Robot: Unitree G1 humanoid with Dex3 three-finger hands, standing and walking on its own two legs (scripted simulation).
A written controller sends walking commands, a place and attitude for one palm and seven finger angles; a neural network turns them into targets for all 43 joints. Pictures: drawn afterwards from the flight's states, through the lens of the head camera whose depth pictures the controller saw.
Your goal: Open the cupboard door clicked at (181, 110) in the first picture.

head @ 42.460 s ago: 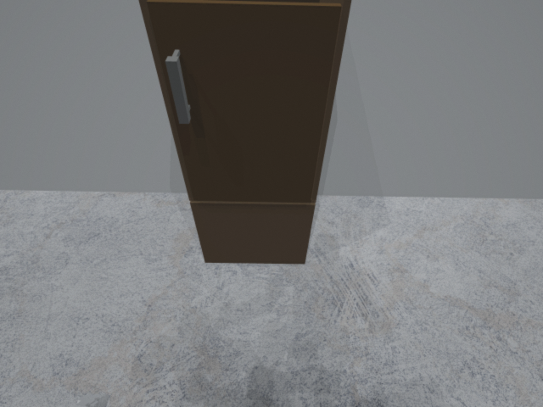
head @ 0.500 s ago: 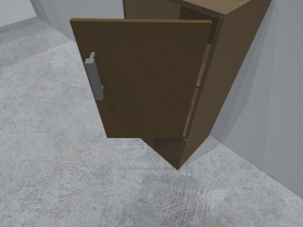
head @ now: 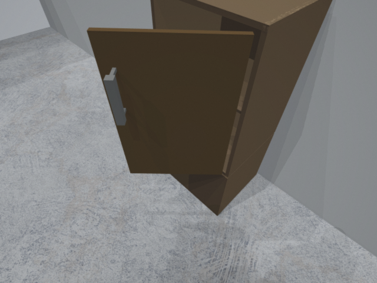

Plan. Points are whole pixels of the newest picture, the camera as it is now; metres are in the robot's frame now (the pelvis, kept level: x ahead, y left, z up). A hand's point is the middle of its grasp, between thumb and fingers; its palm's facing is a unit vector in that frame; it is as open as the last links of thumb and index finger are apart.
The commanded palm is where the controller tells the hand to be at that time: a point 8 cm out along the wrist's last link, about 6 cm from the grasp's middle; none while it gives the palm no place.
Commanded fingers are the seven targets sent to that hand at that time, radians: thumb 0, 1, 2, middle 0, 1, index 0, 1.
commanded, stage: look again from close up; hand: left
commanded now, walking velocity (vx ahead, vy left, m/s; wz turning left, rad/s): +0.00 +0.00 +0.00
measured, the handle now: (117, 97) +0.56 +0.23 +0.08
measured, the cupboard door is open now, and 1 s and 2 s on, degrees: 44 44 44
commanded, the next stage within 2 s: raise the hand with hooked fingers in 0.48 s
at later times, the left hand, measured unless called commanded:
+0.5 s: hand out of the picture +0.03 +0.19 -0.18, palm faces +0.02 -0.98 -0.20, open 7.3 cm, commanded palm none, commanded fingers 0.00 0.90 0.90 -0.20 -0.30 -0.20 -0.30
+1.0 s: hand (95, 268) +0.16 +0.20 -0.05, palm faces +0.09 -1.00 -0.01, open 8.5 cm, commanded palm +0.14 +0.27 -0.03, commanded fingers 0.00 0.39 0.68 -0.24 -0.63 -0.24 -0.63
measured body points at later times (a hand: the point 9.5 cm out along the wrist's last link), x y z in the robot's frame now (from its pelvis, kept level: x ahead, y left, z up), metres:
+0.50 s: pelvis +0.02 +0.02 -0.01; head +0.03 +0.03 +0.44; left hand +0.03 +0.25 -0.17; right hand +0.03 -0.21 -0.16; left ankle +0.04 +0.12 -0.74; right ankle -0.03 -0.10 -0.74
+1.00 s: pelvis -0.02 -0.01 -0.08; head +0.02 +0.01 +0.37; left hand +0.15 +0.26 -0.04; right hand +0.23 -0.24 -0.11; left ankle +0.04 +0.12 -0.74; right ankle -0.03 -0.10 -0.74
